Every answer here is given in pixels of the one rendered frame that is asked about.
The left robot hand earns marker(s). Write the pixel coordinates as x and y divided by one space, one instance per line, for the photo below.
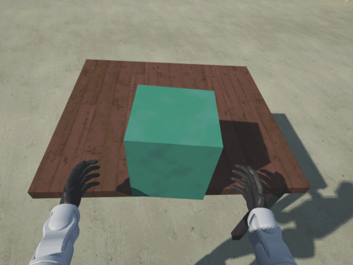
75 185

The left robot forearm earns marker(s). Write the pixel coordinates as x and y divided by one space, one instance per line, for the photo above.
60 233

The table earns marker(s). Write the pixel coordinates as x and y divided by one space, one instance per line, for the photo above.
94 122

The right robot forearm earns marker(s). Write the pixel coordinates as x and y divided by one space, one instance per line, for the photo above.
265 235

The carton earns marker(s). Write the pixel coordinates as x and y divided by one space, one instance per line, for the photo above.
172 142

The right robot hand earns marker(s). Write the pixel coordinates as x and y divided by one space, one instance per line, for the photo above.
253 191

